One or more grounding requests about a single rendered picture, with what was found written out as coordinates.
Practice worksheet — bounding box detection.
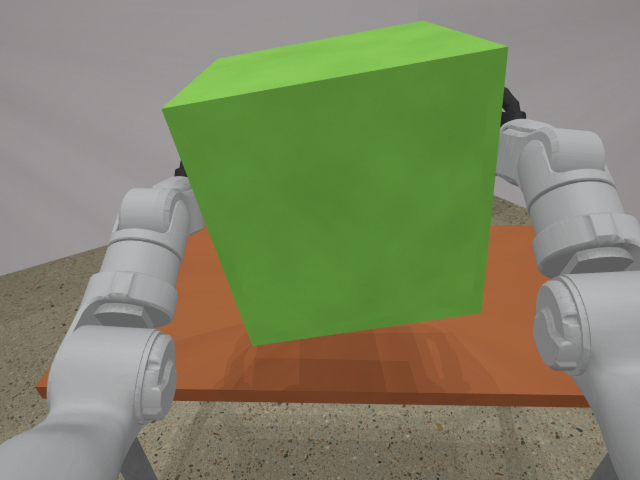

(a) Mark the robot left forearm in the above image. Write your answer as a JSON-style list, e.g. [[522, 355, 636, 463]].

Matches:
[[47, 176, 204, 412]]

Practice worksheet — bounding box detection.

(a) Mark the robot right forearm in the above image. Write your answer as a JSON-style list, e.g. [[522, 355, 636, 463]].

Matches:
[[496, 119, 640, 278]]

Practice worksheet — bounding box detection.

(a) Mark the robot left upper arm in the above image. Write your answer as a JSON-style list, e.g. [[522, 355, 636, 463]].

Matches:
[[0, 325, 177, 480]]

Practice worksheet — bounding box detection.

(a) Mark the robot left hand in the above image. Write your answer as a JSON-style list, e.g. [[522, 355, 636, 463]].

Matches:
[[174, 161, 187, 177]]

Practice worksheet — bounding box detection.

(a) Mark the robot right upper arm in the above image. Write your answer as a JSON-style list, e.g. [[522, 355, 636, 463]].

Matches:
[[533, 271, 640, 480]]

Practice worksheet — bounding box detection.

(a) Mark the table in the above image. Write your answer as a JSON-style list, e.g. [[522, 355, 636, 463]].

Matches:
[[35, 226, 619, 480]]

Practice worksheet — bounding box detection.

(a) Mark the carton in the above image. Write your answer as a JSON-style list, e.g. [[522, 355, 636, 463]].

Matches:
[[162, 21, 508, 346]]

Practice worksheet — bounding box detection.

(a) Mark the robot right hand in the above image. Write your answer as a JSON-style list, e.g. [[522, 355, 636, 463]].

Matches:
[[496, 87, 526, 176]]

